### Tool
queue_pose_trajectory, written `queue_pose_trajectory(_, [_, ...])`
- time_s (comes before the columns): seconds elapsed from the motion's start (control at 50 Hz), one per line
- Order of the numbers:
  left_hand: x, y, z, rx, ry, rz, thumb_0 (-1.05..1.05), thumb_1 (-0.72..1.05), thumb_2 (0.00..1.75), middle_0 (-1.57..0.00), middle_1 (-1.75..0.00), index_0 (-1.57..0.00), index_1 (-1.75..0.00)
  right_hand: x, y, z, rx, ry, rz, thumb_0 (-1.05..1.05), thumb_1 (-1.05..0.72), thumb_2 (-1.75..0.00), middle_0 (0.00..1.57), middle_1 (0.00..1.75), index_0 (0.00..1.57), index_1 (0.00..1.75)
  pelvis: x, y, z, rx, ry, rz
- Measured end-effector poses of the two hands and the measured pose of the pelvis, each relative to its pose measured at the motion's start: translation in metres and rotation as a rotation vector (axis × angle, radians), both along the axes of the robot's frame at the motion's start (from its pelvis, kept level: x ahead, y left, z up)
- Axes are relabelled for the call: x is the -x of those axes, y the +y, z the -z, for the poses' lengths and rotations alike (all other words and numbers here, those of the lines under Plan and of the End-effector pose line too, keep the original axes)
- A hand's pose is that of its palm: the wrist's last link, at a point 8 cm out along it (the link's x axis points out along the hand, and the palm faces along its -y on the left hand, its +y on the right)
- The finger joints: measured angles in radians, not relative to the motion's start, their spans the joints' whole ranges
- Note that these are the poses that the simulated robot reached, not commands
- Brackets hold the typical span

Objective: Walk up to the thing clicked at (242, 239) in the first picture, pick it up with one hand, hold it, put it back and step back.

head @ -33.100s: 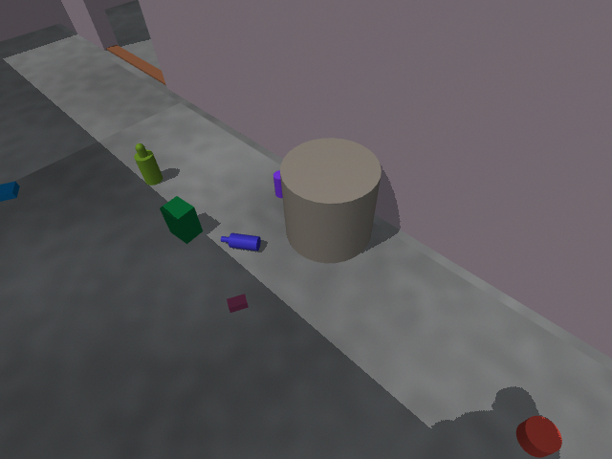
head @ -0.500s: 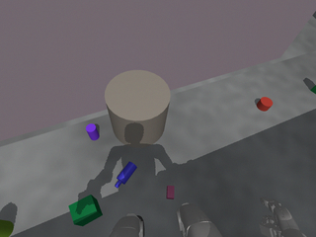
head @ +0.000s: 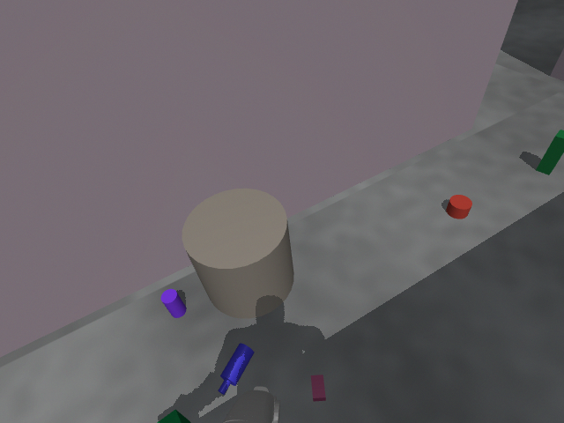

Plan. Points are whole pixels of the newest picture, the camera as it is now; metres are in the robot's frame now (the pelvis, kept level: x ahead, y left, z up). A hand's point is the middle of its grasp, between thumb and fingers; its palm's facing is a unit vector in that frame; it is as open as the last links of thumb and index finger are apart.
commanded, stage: walk up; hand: left
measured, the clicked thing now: (234, 369) +0.46 +0.27 -0.74
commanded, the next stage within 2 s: none
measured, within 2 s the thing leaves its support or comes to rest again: neither
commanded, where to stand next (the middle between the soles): +0.11 +0.00 m, yaw +4 degrees
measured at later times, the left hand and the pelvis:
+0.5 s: hand (139, 412) +0.19 +0.30 -0.16, palm faces +0.04 -0.95 -0.31, open 7.3 cm; pelvis +0.12 +0.03 +0.00, yaw +3 degrees
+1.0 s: hand out of the picture +0.18 +0.29 -0.17, palm faces +0.11 -0.93 -0.35, open 7.3 cm; pelvis +0.09 +0.02 -0.02, yaw +6 degrees
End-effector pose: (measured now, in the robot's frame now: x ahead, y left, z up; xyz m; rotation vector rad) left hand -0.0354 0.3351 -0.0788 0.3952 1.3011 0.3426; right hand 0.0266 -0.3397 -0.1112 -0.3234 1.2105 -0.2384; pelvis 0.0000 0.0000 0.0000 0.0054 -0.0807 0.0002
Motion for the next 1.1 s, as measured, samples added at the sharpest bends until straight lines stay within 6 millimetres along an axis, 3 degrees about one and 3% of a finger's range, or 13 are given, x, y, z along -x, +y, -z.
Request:
queue_pose_trajectory(0.06, [-0.028,0.009,0.002,-0.008,-0.046,0.01,0.01,0.9,0.9,-0.21,-0.3,-0.21,-0.3,0.001,0.008,0.002,-0.008,0.069,-0.012,0.01,-0.9,-0.9,0.2,0.3,0.2,0.3,-0.013,0.004,0.002,0.01,0.012,-0.02])
queue_pose_trajectory(0.12, [-0.061,0.017,0.013,0.008,-0.092,0.023,0.01,0.9,0.9,-0.21,-0.3,-0.21,-0.3,-0.012,0.02,0.004,-0.001,0.114,-0.038,0.01,-0.9,-0.9,0.2,0.3,0.2,0.3,-0.029,0.011,0.009,0.031,0.024,-0.044])
queue_pose_trajectory(0.24, [-0.126,0.026,0.049,0.09,-0.117,0.05,0.01,0.91,0.9,-0.21,-0.3,-0.2,-0.3,-0.075,0.055,0.004,0.042,0.034,-0.075,0.01,-0.9,-0.9,0.2,0.3,0.2,0.3,-0.065,0.035,0.022,-0.009,0.019,-0.047])
queue_pose_trajectory(0.36, [-0.185,0.013,0.048,0.17,-0.159,0.081,0.01,0.91,0.9,-0.21,-0.3,-0.2,-0.3,-0.12,0.076,-0.022,0.048,-0.069,-0.089,0.01,-0.9,-0.9,0.2,0.3,0.21,0.3,-0.094,0.043,0.007,0.022,0.014,-0.062])
queue_pose_trajectory(0.46, [-0.212,0.01,0.049,0.174,-0.179,0.063,0.0,0.91,0.9,-0.21,-0.3,-0.2,-0.3,-0.148,0.074,-0.028,0.074,-0.074,-0.119,0.01,-0.9,-0.9,0.2,0.3,0.21,0.3,-0.112,0.038,0.004,0.012,0.012,-0.058])
queue_pose_trajectory(0.54, [-0.221,0.001,0.052,0.16,-0.147,0.053,0.0,0.91,0.9,-0.21,-0.3,-0.2,-0.3,-0.17,0.064,-0.018,0.069,-0.073,-0.136,0.01,-0.9,-0.9,0.2,0.3,0.21,0.3,-0.12,0.029,0.008,0.0,0.016,-0.051])
queue_pose_trajectory(0.62, [-0.225,-0.01,0.055,0.122,-0.112,0.05,0.0,0.91,0.9,-0.21,-0.3,-0.2,-0.3,-0.193,0.048,0.006,0.038,-0.076,-0.128,0.01,-0.9,-0.9,0.2,0.3,0.21,0.3,-0.129,0.015,0.021,-0.013,0.026,-0.05])
queue_pose_trajectory(0.74, [-0.224,-0.024,0.042,0.085,-0.115,0.061,0.0,0.91,0.9,-0.21,-0.3,-0.21,-0.3,-0.21,0.043,0.028,-0.001,-0.056,-0.127,0.01,-0.9,-0.9,0.2,0.3,0.2,0.3,-0.12,0.004,0.021,-0.016,0.029,-0.059])
queue_pose_trajectory(0.82, [-0.222,-0.023,0.037,0.067,-0.152,0.06,0.0,0.91,0.9,-0.21,-0.3,-0.21,-0.3,-0.202,0.045,0.031,-0.013,-0.035,-0.144,0.01,-0.9,-0.9,0.2,0.3,0.2,0.3,-0.109,0.004,0.021,-0.018,0.044,-0.074])
queue_pose_trajectory(0.92, [-0.215,-0.012,0.045,0.076,-0.21,0.037,0.0,0.91,0.9,-0.21,-0.3,-0.21,-0.3,-0.175,0.048,0.03,0.014,0.015,-0.169,0.0,-0.9,-0.9,0.2,0.3,0.2,0.3,-0.097,0.01,0.027,0.008,0.045,-0.112])
queue_pose_trajectory(1.02, [-0.191,-0.007,0.052,0.124,-0.181,-0.013,0.0,0.91,0.9,-0.21,-0.3,-0.2,-0.3,-0.141,0.053,0.011,0.036,0.044,-0.151,0.01,-0.9,-0.9,0.2,0.3,0.2,0.3,-0.09,0.016,0.018,-0.003,0.02,-0.114])
queue_pose_trajectory(1.1, [-0.169,-0.006,0.054,0.151,-0.145,-0.048,0.01,0.91,0.9,-0.21,-0.3,-0.2,-0.3,-0.134,0.052,-0.001,0.052,0.053,-0.153,0.01,-0.9,-0.9,0.2,0.3,0.21,0.3,-0.089,0.015,0.01,0.016,0.025,-0.111])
